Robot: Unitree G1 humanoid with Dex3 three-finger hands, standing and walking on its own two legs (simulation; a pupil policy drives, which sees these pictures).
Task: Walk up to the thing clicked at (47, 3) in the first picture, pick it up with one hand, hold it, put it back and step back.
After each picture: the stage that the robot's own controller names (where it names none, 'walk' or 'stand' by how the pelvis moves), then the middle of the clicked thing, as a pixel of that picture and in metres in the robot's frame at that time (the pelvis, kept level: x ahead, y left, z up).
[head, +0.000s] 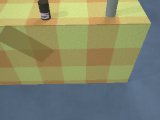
stand; (44, 10) +0.96 +0.25 -0.04
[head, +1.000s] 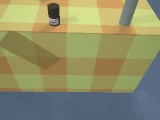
walk; (54, 15) +0.85 +0.16 -0.02
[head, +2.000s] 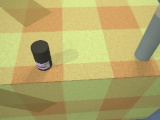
stand; (42, 56) +0.47 +0.17 -0.01
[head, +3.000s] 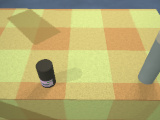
stand; (46, 74) +0.43 +0.17 -0.04
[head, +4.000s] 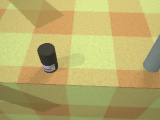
stand; (48, 58) +0.47 +0.16 -0.02
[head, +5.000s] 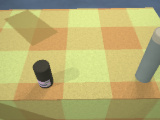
stand; (43, 74) +0.44 +0.18 -0.04
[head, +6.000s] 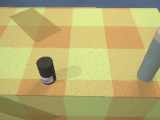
stand; (46, 71) +0.46 +0.17 -0.04
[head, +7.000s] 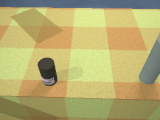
stand; (48, 72) +0.45 +0.17 -0.04
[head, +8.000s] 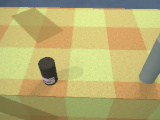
stand; (48, 71) +0.45 +0.16 -0.04
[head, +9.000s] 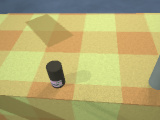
rise first; (56, 74) +0.45 +0.16 -0.04
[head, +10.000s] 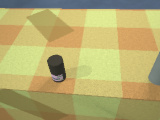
go down; (57, 69) +0.47 +0.16 -0.04
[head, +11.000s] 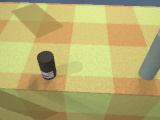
go down; (47, 65) +0.48 +0.15 -0.03
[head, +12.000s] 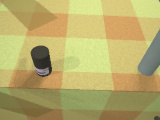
go down; (42, 61) +0.46 +0.15 -0.01
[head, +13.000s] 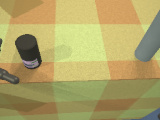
close in; (29, 52) +0.46 +0.16 +0.03
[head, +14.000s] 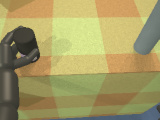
close; (27, 46) +0.48 +0.16 +0.04
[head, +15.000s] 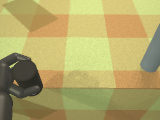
lift; (28, 79) +0.33 +0.17 +0.08
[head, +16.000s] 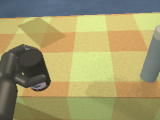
lift; (35, 71) +0.32 +0.15 +0.16
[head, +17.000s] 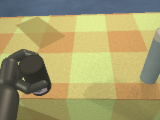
hold; (36, 76) +0.31 +0.15 +0.14
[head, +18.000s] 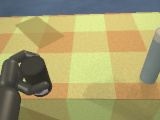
hold; (37, 77) +0.31 +0.15 +0.14
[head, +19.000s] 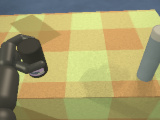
crouch; (34, 58) +0.38 +0.16 +0.15
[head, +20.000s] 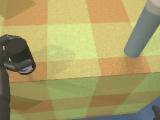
lower; (21, 57) +0.44 +0.17 +0.04
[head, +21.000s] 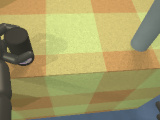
lower; (20, 47) +0.46 +0.16 +0.05
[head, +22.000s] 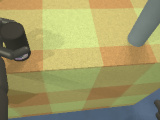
lower; (16, 43) +0.47 +0.16 +0.05
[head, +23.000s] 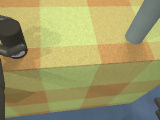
lower; (13, 40) +0.48 +0.16 +0.06
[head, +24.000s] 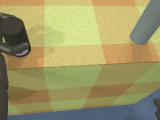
rest; (16, 38) +0.48 +0.16 +0.06
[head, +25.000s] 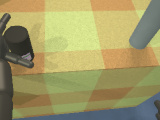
withdraw; (20, 46) +0.46 +0.16 +0.05
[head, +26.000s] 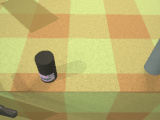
sink last; (46, 67) +0.42 +0.15 +0.01
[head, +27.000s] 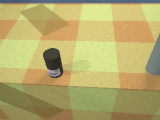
stand; (53, 63) +0.47 +0.16 +0.01
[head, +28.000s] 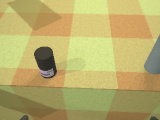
stand; (46, 63) +0.44 +0.16 +0.02
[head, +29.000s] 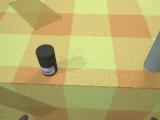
stand; (47, 61) +0.45 +0.16 +0.03
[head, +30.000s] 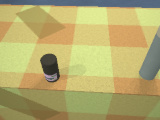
stand; (50, 68) +0.46 +0.16 -0.03
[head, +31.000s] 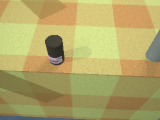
walk; (55, 50) +0.50 +0.12 -0.01
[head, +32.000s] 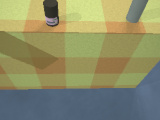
walk; (51, 13) +0.71 +0.16 -0.02
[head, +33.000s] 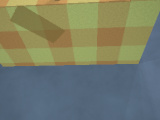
stand; out of the picture +1.03 +0.22 -0.02
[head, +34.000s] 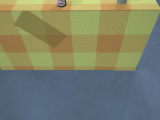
stand; out of the picture +1.06 +0.17 -0.03
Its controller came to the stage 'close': yes
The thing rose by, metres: 0.20
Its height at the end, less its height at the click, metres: +0.00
